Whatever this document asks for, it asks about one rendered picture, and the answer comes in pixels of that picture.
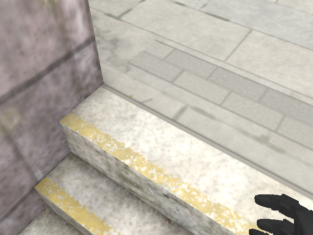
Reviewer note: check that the stairs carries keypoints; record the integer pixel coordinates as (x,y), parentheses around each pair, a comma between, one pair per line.
(91,192)

